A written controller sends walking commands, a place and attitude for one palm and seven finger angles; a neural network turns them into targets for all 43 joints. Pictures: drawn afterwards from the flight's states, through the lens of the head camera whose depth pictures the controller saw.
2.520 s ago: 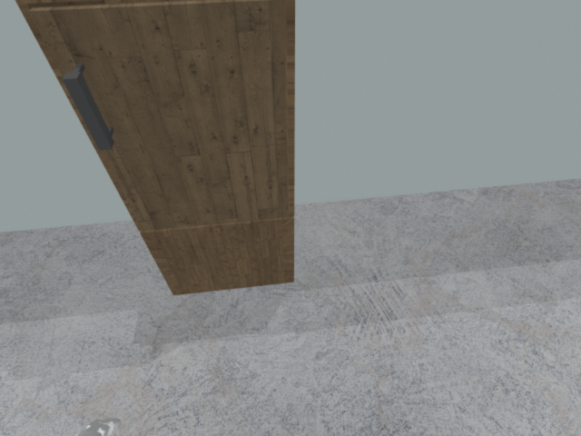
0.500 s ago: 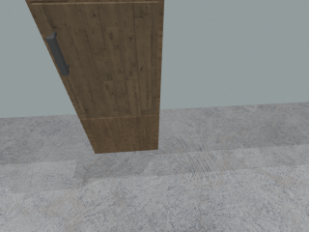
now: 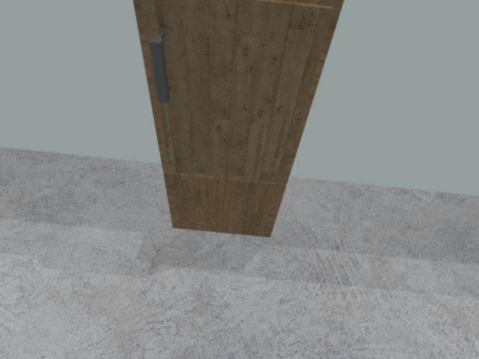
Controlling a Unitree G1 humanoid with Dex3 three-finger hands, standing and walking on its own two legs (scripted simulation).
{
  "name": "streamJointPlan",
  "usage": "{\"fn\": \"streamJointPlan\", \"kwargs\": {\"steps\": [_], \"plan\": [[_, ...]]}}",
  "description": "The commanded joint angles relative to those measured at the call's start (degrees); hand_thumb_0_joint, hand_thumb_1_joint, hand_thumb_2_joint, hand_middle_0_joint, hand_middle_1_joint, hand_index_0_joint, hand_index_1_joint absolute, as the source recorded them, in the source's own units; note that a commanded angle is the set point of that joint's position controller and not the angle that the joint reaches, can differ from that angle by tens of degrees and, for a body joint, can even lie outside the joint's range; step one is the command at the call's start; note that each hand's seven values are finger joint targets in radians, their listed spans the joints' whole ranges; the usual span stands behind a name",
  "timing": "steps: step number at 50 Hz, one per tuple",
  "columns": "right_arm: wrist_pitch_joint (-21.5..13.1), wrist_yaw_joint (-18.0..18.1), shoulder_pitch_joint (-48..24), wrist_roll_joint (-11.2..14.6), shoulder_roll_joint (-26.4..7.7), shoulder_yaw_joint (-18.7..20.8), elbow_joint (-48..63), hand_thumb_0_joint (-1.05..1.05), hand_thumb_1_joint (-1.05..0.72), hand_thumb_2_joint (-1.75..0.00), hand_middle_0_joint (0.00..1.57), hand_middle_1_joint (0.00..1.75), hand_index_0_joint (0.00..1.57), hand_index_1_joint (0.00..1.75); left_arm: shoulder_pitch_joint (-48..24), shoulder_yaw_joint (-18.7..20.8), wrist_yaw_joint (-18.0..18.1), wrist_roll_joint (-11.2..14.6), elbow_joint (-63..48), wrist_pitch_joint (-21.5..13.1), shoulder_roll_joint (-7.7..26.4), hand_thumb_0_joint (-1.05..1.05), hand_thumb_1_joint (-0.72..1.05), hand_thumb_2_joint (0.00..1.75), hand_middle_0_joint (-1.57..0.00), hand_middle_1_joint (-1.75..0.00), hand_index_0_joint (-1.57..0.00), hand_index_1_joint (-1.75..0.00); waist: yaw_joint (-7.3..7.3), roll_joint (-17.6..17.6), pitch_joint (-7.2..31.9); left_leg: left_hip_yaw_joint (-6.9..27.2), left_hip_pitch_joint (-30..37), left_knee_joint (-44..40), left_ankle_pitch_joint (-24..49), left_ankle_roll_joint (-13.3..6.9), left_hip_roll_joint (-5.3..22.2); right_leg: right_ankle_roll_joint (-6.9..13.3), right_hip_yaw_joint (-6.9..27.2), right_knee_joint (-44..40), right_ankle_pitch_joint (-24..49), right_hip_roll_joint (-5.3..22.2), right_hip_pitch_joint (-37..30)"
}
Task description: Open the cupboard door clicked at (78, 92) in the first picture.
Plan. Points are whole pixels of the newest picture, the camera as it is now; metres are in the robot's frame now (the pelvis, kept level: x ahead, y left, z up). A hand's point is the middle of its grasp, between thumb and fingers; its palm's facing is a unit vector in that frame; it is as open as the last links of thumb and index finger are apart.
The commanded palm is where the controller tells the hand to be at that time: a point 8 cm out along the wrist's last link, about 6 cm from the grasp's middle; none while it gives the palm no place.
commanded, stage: take the last steps up to it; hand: left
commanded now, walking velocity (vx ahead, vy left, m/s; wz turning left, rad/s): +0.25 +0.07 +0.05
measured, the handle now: (162, 68) +0.74 +0.25 +0.09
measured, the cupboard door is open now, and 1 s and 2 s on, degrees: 0 0 0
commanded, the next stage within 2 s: come to a stop and stand still in 0.32 s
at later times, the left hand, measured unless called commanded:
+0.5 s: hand (155, 309) +0.24 +0.18 -0.17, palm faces +0.00 -0.99 -0.15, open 7.4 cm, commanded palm none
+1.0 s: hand (101, 335) +0.19 +0.28 -0.18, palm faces +0.11 -0.97 -0.22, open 7.4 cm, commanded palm none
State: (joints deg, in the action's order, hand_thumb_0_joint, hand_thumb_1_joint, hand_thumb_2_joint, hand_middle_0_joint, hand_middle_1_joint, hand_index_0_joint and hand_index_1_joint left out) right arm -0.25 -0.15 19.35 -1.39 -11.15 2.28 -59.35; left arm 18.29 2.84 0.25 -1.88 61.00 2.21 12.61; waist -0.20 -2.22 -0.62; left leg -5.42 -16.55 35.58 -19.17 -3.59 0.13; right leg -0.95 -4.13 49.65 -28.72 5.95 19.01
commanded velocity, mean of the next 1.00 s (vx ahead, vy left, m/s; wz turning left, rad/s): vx -0.02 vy -0.01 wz -0.01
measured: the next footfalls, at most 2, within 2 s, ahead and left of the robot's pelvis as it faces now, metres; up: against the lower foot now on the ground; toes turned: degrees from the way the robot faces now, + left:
right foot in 0.52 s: +0.28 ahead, -0.07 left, +0.00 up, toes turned -4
left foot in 0.92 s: +0.22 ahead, +0.19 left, +0.00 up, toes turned +3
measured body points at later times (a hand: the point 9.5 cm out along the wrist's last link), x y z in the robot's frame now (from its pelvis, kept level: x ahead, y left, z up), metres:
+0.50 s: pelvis +0.15 +0.02 +0.00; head +0.17 +0.02 +0.45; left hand +0.24 +0.23 -0.15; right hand +0.04 -0.16 -0.15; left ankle +0.00 +0.07 -0.73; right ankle +0.24 -0.07 -0.72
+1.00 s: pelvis +0.15 +0.07 +0.00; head +0.17 +0.09 +0.45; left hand +0.18 +0.33 -0.16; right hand +0.26 -0.16 -0.13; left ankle +0.18 +0.19 -0.73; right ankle +0.21 -0.07 -0.69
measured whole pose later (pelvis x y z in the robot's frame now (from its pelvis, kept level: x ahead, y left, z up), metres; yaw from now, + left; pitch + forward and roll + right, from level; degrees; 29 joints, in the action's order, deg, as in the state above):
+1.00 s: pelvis +0.15 +0.07 +0.00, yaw +2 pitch -2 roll -1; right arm 0.6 1.6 8.8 -1.5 -8.9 2.0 -54.8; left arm 12.4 4.3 1.0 -1.7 56.4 3.9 13.6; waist -1.4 -2.9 -3.9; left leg -1.6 -17.5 35.3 -16.3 -0.1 1.9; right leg -1.0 0.5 51.0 -23.8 0.5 26.5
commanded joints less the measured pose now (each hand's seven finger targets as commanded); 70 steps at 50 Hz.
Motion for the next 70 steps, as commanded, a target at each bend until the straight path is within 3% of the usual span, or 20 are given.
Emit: {"fn": "streamJointPlan", "kwargs": {"steps": [1,4,19,23,25,26,27,31,34,43,44,46,47,51,57,61,64,65,67,70], "plan": [[-2.3,1.8,6.3,-0.1,-7.0,0.6,0.7,0.00,-0.90,-0.90,0.20,0.30,0.20,0.30,-5.4,0.6,-0.6,-0.2,-5.8,-3.2,2.6,0.00,0.90,0.90,-0.20,-0.30,-0.20,-0.30,2.07,4.8,-5.4,26.0,8.2,-27.3,-9.2,-7.3,15.9,1.3,2.6,17.6,6.6,1.1,20.7],[-3.6,2.3,6.9,0.6,-4.8,-0.1,-0.9,0.00,-0.90,-0.90,0.20,0.30,0.20,0.30,-1.4,0.2,-0.8,0.0,-3.4,-3.0,1.0,0.00,0.90,0.90,-0.20,-0.30,-0.20,-0.30,0.59,5.8,-2.2,16.3,12.9,-25.3,11.4,-6.4,11.9,-0.1,1.4,14.0,12.1,0.6,18.1],[-3.8,3.5,16.0,0.0,-0.8,-0.5,-7.6,0.00,-0.90,-0.90,0.20,0.30,0.20,0.30,-13.4,0.1,-0.1,0.5,-6.2,-2.9,-1.7,0.00,0.90,0.90,-0.20,-0.30,-0.20,-0.30,3.41,7.3,-8.3,10.0,20.5,-19.2,46.3,-4.6,12.5,1.3,-2.1,-4.1,13.4,-2.3,17.0],[-3.2,4.1,13.1,0.6,-2.1,-0.4,-7.4,0.00,-0.90,-0.90,0.20,0.30,0.20,0.30,-5.3,0.0,1.1,0.6,-4.3,-3.5,-1.7,0.00,0.90,0.90,-0.20,-0.30,-0.20,-0.30,-1.09,5.3,-5.4,8.0,16.0,-8.6,65.9,-1.5,11.7,3.2,-3.2,-13.6,17.8,-6.1,0.5],[-3.3,4.1,10.1,1.8,-4.8,0.6,-5.7,0.00,-0.90,-0.90,0.20,0.30,0.20,0.30,5.3,1.3,2.2,0.3,-1.4,-4.6,4.5,0.00,0.90,0.90,-0.20,-0.30,-0.20,-0.30,-5.84,2.6,1.4,7.6,8.0,5.5,55.7,2.8,7.5,5.9,4.1,-20.4,43.8,-0.3,-17.1],[-3.5,3.6,11.2,2.3,-3.6,1.5,-4.5,0.00,-0.90,-0.90,0.20,0.30,0.20,0.30,8.9,2.5,3.0,0.4,-0.8,-5.1,9.3,0.00,0.90,0.90,-0.20,-0.30,-0.20,-0.30,-5.42,-1.0,7.3,4.2,-2.6,20.6,25.7,5.1,-0.6,13.5,18.1,-17.7,75.9,12.8,-27.4],[-2.5,3.7,10.9,2.4,-0.2,1.3,-3.8,0.00,-0.90,-0.90,0.20,0.30,0.20,0.30,10.5,2.1,3.2,1.1,-0.4,-4.7,9.0,0.00,0.90,0.90,-0.20,-0.30,-0.20,-0.30,-4.34,-1.1,10.8,5.4,-3.5,31.9,-16.0,4.6,-3.8,19.6,21.6,-20.2,90.8,22.6,-26.0],[2.2,2.8,3.3,0.9,2.2,1.5,-1.7,0.00,-0.90,-0.90,0.20,0.30,0.20,0.30,-3.1,0.9,3.7,0.7,-4.5,-3.0,4.1,0.00,0.90,0.90,-0.20,-0.30,-0.20,-0.30,0.11,0.9,-0.6,9.3,-5.0,34.5,-11.3,4.5,0.9,14.6,12.1,-27.3,63.0,15.1,-3.2],[3.7,1.9,3.9,0.6,1.8,1.9,-0.6,0.00,-0.90,-0.90,0.20,0.30,0.20,0.30,-6.8,1.5,3.4,0.4,-6.5,-2.6,4.8,0.00,0.90,0.90,-0.20,-0.30,-0.20,-0.30,1.95,-3.2,1.0,6.7,-4.5,30.0,-7.6,5.9,1.1,12.2,6.7,-28.0,53.7,11.7,0.2],[1.4,1.5,0.5,0.8,-1.7,1.6,3.1,0.00,-0.90,-0.90,0.20,0.30,0.20,0.30,-7.3,2.7,1.7,0.0,-8.6,-0.6,8.0,0.00,0.90,0.90,-0.20,-0.30,-0.20,-0.30,2.21,-8.6,5.1,1.6,5.5,-0.8,3.0,5.6,0.4,8.0,7.8,-23.4,29.2,7.1,-0.7],[0.8,1.4,1.4,0.8,-2.7,1.7,2.9,0.00,-0.90,-0.90,0.20,0.30,0.20,0.30,-6.3,2.3,1.6,0.4,-8.6,-0.3,6.5,0.00,0.90,0.90,-0.20,-0.30,-0.20,-0.30,2.83,-3.9,4.6,3.5,11.4,-8.4,7.4,5.3,2.2,5.5,6.8,-19.7,19.6,5.2,4.4],[0.3,1.8,-2.7,-0.4,-11.5,2.7,6.2,0.00,-0.90,-0.90,0.20,0.30,0.20,0.30,-3.9,1.2,1.4,1.0,-10.1,0.5,1.8,0.00,0.90,0.90,-0.20,-0.30,-0.20,-0.30,1.94,19.6,-2.1,28.6,-0.6,-23.5,8.5,-2.7,23.0,-0.2,2.4,-0.5,-4.0,-6.1,10.2],[0.1,2.6,-5.1,-0.7,-11.8,2.8,6.5,0.00,-0.90,-0.90,0.20,0.30,0.20,0.30,-5.2,1.9,1.5,0.4,-9.8,1.2,3.7,0.00,0.90,0.90,-0.20,-0.30,-0.20,-0.30,2.23,17.0,-3.1,29.3,-6.0,-25.6,5.0,-4.3,23.5,0.0,7.6,7.1,-2.3,-5.4,8.2],[-0.4,3.1,-11.0,-0.3,-8.4,1.5,7.0,0.00,-0.90,-0.90,0.20,0.30,0.20,0.30,1.3,2.4,-0.1,0.3,-5.3,0.7,4.4,0.00,0.90,0.90,-0.20,-0.30,-0.20,-0.30,-1.34,10.4,-0.5,16.2,0.9,-22.6,4.5,-3.3,15.1,-1.2,7.4,12.9,7.8,-4.9,9.4],[-0.1,3.3,-2.8,-0.4,-8.8,2.3,2.9,0.00,-0.90,-0.90,0.20,0.30,0.20,0.30,-2.7,1.1,-0.5,0.5,-5.5,0.4,1.8,0.00,0.90,0.90,-0.20,-0.30,-0.20,-0.30,2.88,11.7,0.5,16.9,10.8,-21.3,13.1,-5.1,17.0,-1.6,4.1,-3.0,2.6,-3.8,6.8],[0.2,2.8,-3.0,-0.2,-9.2,2.4,0.9,0.00,-0.90,-0.90,0.20,0.30,0.20,0.30,0.9,0.1,-0.2,1.1,-2.8,-0.5,0.0,0.00,0.90,0.90,-0.20,-0.30,-0.20,-0.30,1.53,12.8,1.7,15.2,7.7,-18.8,13.9,-3.4,14.8,-0.4,1.7,-18.4,6.6,-5.1,-3.9],[0.1,2.2,-2.2,1.1,-4.1,1.4,-0.3,0.00,-0.90,-0.90,0.20,0.30,0.20,0.30,3.9,0.0,0.9,0.9,0.0,-2.1,3.8,0.00,0.90,0.90,-0.20,-0.30,-0.20,-0.30,0.63,1.3,1.5,7.3,-1.6,-9.8,7.5,3.2,7.2,1.8,9.3,-34.6,17.5,2.1,-15.4],[0.0,1.8,-3.4,1.1,-1.4,0.3,0.3,0.00,-0.90,-0.90,0.20,0.30,0.20,0.30,2.7,-0.1,1.1,1.0,-0.1,-2.4,5.8,0.00,0.90,0.90,-0.20,-0.30,-0.20,-0.30,0.85,-3.2,-0.2,3.8,-2.2,-8.8,2.7,4.9,4.2,4.2,13.1,-35.9,18.1,7.3,-11.7],[0.8,1.8,-4.9,0.3,-1.5,-0.1,-0.6,0.00,-0.90,-0.90,0.20,0.30,0.20,0.30,-0.1,-0.3,1.2,1.1,0.5,-3.1,4.9,0.00,0.90,0.90,-0.20,-0.30,-0.20,-0.30,0.64,-10.2,-3.6,3.9,2.2,-7.8,3.0,4.9,4.2,5.8,13.6,-37.8,12.9,6.2,-2.3],[0.3,1.9,-0.2,0.4,-1.1,-0.6,-4.5,0.00,-0.90,-0.90,0.20,0.30,0.20,0.30,-1.0,-1.2,1.3,1.5,1.4,-3.0,2.1,0.00,0.90,0.90,-0.20,-0.30,-0.20,-0.30,1.91,-2.3,-5.0,4.9,6.8,-11.6,11.3,4.6,5.0,4.1,8.8,-34.7,12.4,1.6,-1.1]]}}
